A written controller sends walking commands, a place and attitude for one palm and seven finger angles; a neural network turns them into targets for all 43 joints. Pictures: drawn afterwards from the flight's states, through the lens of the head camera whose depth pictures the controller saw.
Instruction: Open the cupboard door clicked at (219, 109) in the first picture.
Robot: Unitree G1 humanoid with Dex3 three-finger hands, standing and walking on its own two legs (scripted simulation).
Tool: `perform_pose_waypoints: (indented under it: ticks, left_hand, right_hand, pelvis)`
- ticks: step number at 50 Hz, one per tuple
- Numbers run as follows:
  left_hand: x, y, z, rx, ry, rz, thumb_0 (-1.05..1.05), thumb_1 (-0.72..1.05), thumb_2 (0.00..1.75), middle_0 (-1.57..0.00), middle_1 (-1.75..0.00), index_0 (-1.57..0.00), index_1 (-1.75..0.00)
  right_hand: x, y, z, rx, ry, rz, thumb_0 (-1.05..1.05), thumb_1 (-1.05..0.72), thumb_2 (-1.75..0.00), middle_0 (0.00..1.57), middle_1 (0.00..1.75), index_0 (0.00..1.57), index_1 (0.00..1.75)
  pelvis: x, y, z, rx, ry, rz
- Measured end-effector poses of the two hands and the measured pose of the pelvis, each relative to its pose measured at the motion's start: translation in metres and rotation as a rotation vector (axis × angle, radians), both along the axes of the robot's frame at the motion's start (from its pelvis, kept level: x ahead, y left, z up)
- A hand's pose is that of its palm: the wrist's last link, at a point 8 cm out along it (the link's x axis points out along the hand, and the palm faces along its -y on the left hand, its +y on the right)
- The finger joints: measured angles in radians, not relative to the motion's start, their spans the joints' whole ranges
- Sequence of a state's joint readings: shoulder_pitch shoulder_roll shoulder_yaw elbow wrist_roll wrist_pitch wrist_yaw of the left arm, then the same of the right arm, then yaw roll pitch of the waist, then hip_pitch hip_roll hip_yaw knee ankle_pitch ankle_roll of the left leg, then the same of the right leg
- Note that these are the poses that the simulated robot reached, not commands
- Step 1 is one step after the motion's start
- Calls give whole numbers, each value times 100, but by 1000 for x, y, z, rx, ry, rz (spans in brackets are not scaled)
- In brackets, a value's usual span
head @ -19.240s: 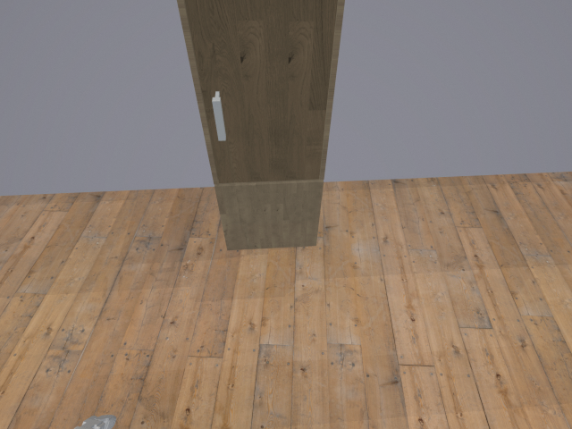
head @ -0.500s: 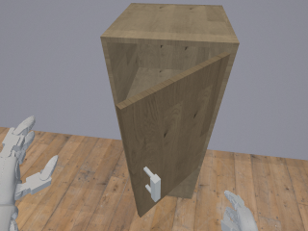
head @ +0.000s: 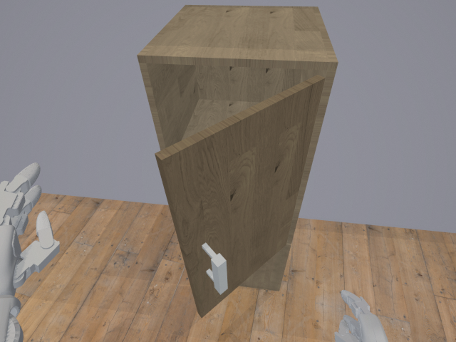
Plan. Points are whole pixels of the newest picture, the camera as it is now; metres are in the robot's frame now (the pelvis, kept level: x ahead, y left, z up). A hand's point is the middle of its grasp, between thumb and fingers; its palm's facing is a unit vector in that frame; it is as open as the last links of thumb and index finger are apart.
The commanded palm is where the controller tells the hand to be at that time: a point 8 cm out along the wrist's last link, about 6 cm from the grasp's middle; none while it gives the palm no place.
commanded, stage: step back with the hand held close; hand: left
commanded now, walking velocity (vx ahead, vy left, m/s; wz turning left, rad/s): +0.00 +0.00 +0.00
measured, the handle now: (214, 268) +0.29 +0.07 -0.07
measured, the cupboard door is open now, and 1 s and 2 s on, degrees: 48 48 48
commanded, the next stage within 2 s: stop stepping back and stand still in 1.50 s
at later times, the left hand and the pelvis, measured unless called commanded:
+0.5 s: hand (57, 251) +0.18 +0.25 +0.15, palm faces +0.33 -0.80 -0.50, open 7.4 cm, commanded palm +0.12 +0.30 +0.17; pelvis -0.03 +0.00 +0.00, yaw -1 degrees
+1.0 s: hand out of the picture +0.11 +0.29 +0.15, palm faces +0.42 -0.77 -0.48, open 7.4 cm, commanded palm +0.04 +0.32 +0.17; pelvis -0.10 +0.02 -0.02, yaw +1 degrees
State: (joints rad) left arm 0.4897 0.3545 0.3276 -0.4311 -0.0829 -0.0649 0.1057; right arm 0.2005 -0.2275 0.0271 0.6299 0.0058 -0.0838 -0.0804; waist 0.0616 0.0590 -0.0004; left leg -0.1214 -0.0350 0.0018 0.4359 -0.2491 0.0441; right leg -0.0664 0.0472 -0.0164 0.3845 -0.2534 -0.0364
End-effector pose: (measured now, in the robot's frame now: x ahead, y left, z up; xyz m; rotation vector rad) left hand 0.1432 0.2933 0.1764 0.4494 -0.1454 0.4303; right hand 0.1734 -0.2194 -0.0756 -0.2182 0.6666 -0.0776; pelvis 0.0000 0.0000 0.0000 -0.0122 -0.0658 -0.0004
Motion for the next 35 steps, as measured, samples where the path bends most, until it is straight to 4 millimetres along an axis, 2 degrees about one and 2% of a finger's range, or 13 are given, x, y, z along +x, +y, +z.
perform_pose_waypoints:
  ticks: [4,10,19,26,35]
  left_hand:
    - [1,-4,0,-2,-1,2,1,89,89,-21,-30,-21,-30]
    - [10,0,2,56,-2,-1,1,89,89,-21,-30,-21,-30]
    - [12,-9,-5,94,65,-97,1,89,89,-21,-30,-21,-30]
    - [-4,0,0,122,29,-109,1,88,89,-21,-30,-22,-30]
    - [-37,15,-4,123,-16,-98,1,88,89,-21,-30,-22,-30]
  right_hand:
    - [2,-2,0,6,-6,4,1,-91,-89,21,30,20,30]
    - [0,-11,0,-5,28,-19,1,-91,-89,21,30,20,30]
    - [-22,-33,1,-49,88,-123,1,-91,-89,21,30,20,30]
    - [-46,-32,5,-68,95,-152,1,-91,-89,20,30,20,30]
    - [-77,-13,5,-80,91,-125,1,-91,-89,21,30,20,30]
  pelvis:
    - [0,-3,0,1,-2,1]
    - [-3,-7,1,-8,41,4]
    - [-13,-2,0,-1,79,-13]
    - [-32,3,-2,-6,81,-17]
    - [-59,15,-6,-28,82,-7]
